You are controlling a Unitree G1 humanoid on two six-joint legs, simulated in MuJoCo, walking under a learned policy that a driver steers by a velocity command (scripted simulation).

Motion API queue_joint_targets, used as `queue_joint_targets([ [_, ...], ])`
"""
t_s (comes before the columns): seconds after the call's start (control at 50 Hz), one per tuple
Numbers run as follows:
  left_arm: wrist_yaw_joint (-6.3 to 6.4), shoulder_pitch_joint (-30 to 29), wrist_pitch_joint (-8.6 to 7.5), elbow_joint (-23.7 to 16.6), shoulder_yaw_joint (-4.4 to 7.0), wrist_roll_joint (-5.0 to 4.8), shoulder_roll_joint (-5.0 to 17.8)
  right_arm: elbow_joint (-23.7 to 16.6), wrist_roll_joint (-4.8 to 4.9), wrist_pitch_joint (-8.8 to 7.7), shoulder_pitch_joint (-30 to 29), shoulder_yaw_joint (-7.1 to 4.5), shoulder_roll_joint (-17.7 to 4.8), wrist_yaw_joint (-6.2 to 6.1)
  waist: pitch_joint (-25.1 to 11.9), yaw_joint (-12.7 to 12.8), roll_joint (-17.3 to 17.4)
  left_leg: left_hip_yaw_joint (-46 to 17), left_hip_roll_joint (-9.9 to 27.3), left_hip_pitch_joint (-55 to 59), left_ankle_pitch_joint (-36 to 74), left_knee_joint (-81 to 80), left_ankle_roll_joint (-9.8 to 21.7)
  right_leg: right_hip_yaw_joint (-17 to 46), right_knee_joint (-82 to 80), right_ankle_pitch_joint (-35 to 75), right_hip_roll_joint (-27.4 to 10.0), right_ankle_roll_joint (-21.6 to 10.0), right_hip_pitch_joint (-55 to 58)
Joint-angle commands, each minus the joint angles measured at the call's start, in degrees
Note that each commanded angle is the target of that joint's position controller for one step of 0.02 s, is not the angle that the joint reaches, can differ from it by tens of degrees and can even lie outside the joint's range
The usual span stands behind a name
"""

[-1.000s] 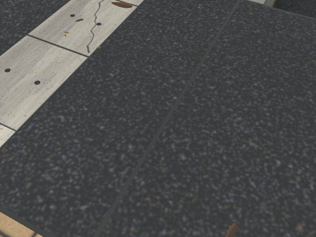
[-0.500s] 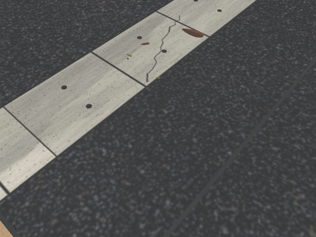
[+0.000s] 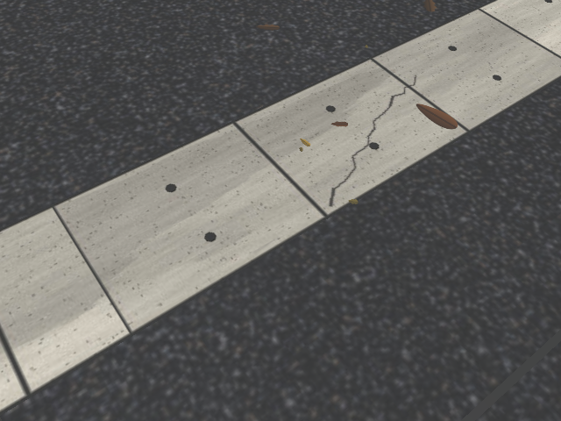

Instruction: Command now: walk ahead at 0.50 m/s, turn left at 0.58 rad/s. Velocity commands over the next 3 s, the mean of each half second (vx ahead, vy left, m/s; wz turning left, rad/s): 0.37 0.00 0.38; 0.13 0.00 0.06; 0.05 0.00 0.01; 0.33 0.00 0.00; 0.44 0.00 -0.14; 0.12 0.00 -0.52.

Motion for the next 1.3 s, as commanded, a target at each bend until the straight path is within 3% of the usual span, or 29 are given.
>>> queue_joint_targets([
  [0.02,-0.18,-8.5,-1.24,-6.4,0.35,-0.43,4.1,-2.2,-0.44,-0.35,4.5,-1.92,-9.0,-0.55,-0.2,-1.7,6.0,-11.7,14.6,2.6,27.9,-0.6,5.8,-2.4,-5.3,2.3,3.5,-0.5,-1.0],
  [0.08,-0.10,-7.3,-2.01,-7.3,0.46,-0.77,5.6,-3.1,-0.86,-0.37,3.0,-2.21,-10.2,-1.22,-0.3,0.1,6.9,-14.2,15.9,3.1,30.7,2.6,4.0,-1.1,-11.4,-0.2,4.9,-2.3,5.7],
  [0.12,0.66,2.5,-2.67,-4.5,1.44,-0.96,8.1,-4.3,-0.98,-0.73,-0.8,-2.52,-11.6,-1.03,-3.8,4.9,6.9,-13.9,14.4,-1.0,39.0,10.3,1.5,-1.9,-14.7,-4.7,7.6,-4.2,20.9],
  [0.14,1.35,10.6,-3.43,-2.5,2.16,-0.67,9.7,-4.5,-0.48,-1.16,-1.9,-2.42,-11.4,-0.46,-8.2,9.2,3.8,-11.3,10.8,-4.5,38.1,21.1,0.2,-1.1,-18.4,-3.3,6.2,-5.7,32.3],
  [0.16,2.38,19.9,-3.81,-2.0,3.06,0.69,13.6,-6.1,0.05,-1.73,-1.0,-1.15,-7.0,0.04,-17.0,12.1,-2.0,-7.0,7.4,-10.9,22.9,36.7,-1.0,11.1,-20.0,-15.2,-6.3,-8.5,45.2],
  [0.18,2.48,18.9,-3.11,-2.2,4.13,1.53,18.4,-7.3,1.61,-1.57,7.4,-0.18,-1.9,0.05,-22.0,6.6,-16.1,-1.2,-1.7,-27.9,-17.6,51.2,-2.9,38.8,-26.9,-17.6,-20.2,-15.9,56.0],
  [0.2,2.00,15.4,-2.36,-2.4,3.71,0.26,13.6,-5.1,-0.59,-0.79,6.7,-0.52,-6.8,-0.50,-16.5,5.6,-7.8,-1.7,3.6,-33.1,-14.6,56.3,-2.2,42.6,-28.8,-26.2,-18.5,-16.7,49.6],
  [0.22,1.76,11.0,-2.42,-3.2,2.41,-0.40,8.3,-4.9,-1.03,-0.51,2.5,-0.73,-7.3,-0.21,-7.6,5.0,-1.4,-1.1,5.4,-32.4,-9.0,55.7,-2.7,32.1,-29.4,-19.0,-15.7,-15.8,40.5],
  [0.24,1.46,9.0,-2.72,-2.8,1.62,-0.42,5.6,-5.3,-1.11,-0.40,-0.2,-0.51,-6.2,-0.06,-3.8,4.5,1.4,-0.5,6.7,-30.7,-6.6,53.3,-3.4,23.0,-29.0,-3.7,-12.7,-14.9,35.0],
  [0.26,1.45,9.5,-3.16,-2.0,1.23,-0.56,4.8,-5.4,-1.47,0.00,-1.0,-0.47,-5.5,0.12,-2.9,3.9,-0.6,-0.1,7.5,-28.8,-6.6,51.3,-4.0,16.3,-28.4,10.8,-10.6,-14.0,32.5],
  [0.32,0.81,12.5,-4.88,0.9,0.99,-1.34,5.0,-5.3,-1.79,1.39,-0.1,-0.22,-4.0,0.56,-5.1,2.5,-4.1,0.8,5.9,-25.2,-6.5,48.0,-5.7,6.2,-26.9,37.9,-7.9,-14.0,31.0],
  [0.42,0.82,10.8,-4.02,2.4,0.80,-1.32,5.9,-6.5,-1.48,2.01,-6.4,1.51,-1.6,1.16,-5.8,2.2,-5.8,4.7,6.9,-21.3,1.4,30.9,-7.1,-2.3,-27.9,38.5,-5.0,-13.2,28.0],
  [0.5,0.78,14.3,-2.87,4.8,1.08,-1.62,6.9,-6.6,-1.25,1.88,-10.9,2.44,-1.8,0.76,-6.3,4.6,-6.0,7.4,7.3,-15.4,6.0,20.6,-6.7,-1.7,-25.7,32.8,-5.3,-12.5,28.8],
  [0.56,1.23,14.3,-2.03,5.7,1.00,-2.16,6.5,-5.2,-1.79,0.80,-9.7,2.60,-2.1,0.02,-5.1,3.1,-2.7,6.7,7.9,-7.7,11.9,8.0,-4.8,0.0,-20.5,19.3,-4.6,-9.9,27.2],
  [0.58,1.36,16.4,-1.97,6.1,0.69,-1.62,5.5,-4.6,-2.24,0.19,-8.5,2.28,-4.3,-0.42,-6.2,3.2,1.6,1.7,12.6,-2.5,21.7,5.1,-4.1,-0.6,-17.4,10.1,-2.6,-7.6,25.3],
  [0.6,1.49,20.9,-1.74,5.7,0.14,-0.91,3.1,-4.7,-2.45,-0.15,-6.8,1.75,-8.0,-0.84,-9.0,5.5,9.6,-8.1,23.5,3.6,42.2,7.8,-1.5,-3.5,-11.9,-11.8,1.1,-5.8,21.4],
  [0.62,1.99,24.7,-0.29,7.9,-0.68,-2.45,0.5,-4.3,-0.45,0.67,-7.7,1.93,-6.8,-1.32,-12.5,5.1,14.5,-12.4,27.8,1.2,41.0,6.3,6.4,-4.6,-8.9,-25.4,5.0,-5.2,23.0],
  [0.64,2.53,21.5,0.89,8.1,-0.12,-2.30,3.3,-4.3,-0.22,1.02,-8.4,2.52,-4.4,-1.35,-9.0,3.9,11.6,-14.0,26.4,-1.8,32.4,3.5,7.5,-3.4,-7.2,-28.4,5.6,-4.8,21.3],
  [0.68,2.56,17.0,2.06,7.7,0.12,-1.96,3.1,-3.8,-1.02,1.45,-11.7,3.37,-2.8,-1.78,-5.7,4.6,10.4,-11.2,23.1,-5.7,23.0,0.2,5.3,-2.2,-7.3,-26.5,5.6,-4.2,21.2],
  [0.72,2.51,18.5,2.63,9.4,-0.33,-1.67,1.5,-3.3,-0.72,1.65,-14.6,3.42,-2.9,-2.31,-5.4,6.7,10.1,-6.7,19.7,-9.4,18.8,-0.6,2.0,-2.4,-12.0,-19.5,5.4,-3.6,26.6],
  [0.76,2.29,20.5,2.23,11.4,-0.46,-0.63,1.2,-1.8,0.04,2.19,-13.1,2.30,-5.3,-1.98,-6.2,6.6,9.6,-6.0,16.8,-10.7,-5.0,-2.7,0.7,-5.4,-14.8,-15.1,7.3,-3.7,29.6],
  [0.82,1.85,20.1,1.52,11.6,-0.36,0.28,1.4,-1.1,0.36,3.41,-13.0,1.07,-6.0,-1.21,0.5,6.4,9.4,-9.7,17.2,-18.7,-27.9,-6.1,0.9,-5.7,-16.1,-21.0,6.8,-6.3,29.1],
  [0.88,2.37,21.3,0.13,13.0,-0.33,-0.49,1.4,-2.0,0.30,2.61,-16.9,1.65,-1.8,-0.80,4.4,7.2,-1.5,-1.7,11.3,-20.1,-14.4,3.7,-1.3,4.4,-26.7,-24.8,1.6,-9.5,26.6],
  [0.92,2.83,20.0,-0.66,13.0,0.73,-1.17,5.4,-0.9,-0.97,1.25,-14.8,2.14,0.4,-0.69,4.7,5.0,-7.0,6.7,5.2,-20.0,-2.9,15.0,-3.1,15.6,-33.4,-21.7,-6.7,-11.9,27.1],
  [0.94,2.91,17.3,-0.86,12.7,0.57,-1.08,5.0,0.1,-1.66,0.79,-12.8,2.27,0.6,-0.73,5.1,3.3,-6.9,7.2,6.3,-17.5,-2.2,14.1,-3.1,15.1,-31.5,-12.9,-8.4,-12.4,26.1],
  [0.98,2.90,14.8,-1.19,12.3,-0.05,-1.01,2.8,2.2,-1.21,0.17,-10.3,2.35,0.2,-1.12,2.3,2.2,-4.5,5.1,8.0,-9.7,3.9,10.0,-2.7,9.0,-26.9,-0.2,-4.8,-9.9,25.9],
  [1.02,3.02,17.6,-1.32,13.2,-0.02,-1.52,2.3,3.3,-0.39,-0.29,-9.4,1.61,-3.2,-1.45,-0.7,3.9,-0.3,1.5,11.2,-4.2,19.3,10.3,-1.6,2.7,-22.6,5.7,0.6,-7.3,27.2],
  [1.08,3.69,20.5,-0.45,15.4,-0.14,-1.95,1.6,4.7,0.09,0.11,-7.9,1.94,-2.4,-2.15,-3.3,4.3,2.0,0.1,13.7,-1.0,32.6,10.4,-0.8,0.3,-20.4,6.7,2.3,-5.7,30.1],
  [1.3,4.21,17.2,1.65,18.3,-0.80,-1.77,0.7,9.1,0.11,1.74,-8.0,2.70,-1.0,-3.28,-1.1,4.7,2.1,0.5,13.3,-2.1,28.3,6.4,-2.9,0.6,-24.0,6.6,0.8,-4.9,34.3],
])
Next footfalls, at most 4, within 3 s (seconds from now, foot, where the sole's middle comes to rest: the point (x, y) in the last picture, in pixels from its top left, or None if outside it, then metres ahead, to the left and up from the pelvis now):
0.16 right None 0.32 -0.12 -0.78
0.58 left None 0.35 0.09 -0.78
2.20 left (217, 323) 0.71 0.12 -0.78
2.68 right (264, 248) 0.93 -0.02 -0.78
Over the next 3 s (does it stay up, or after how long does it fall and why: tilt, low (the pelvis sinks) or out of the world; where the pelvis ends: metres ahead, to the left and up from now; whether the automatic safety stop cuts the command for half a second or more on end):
stays up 0.82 0.04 -0.01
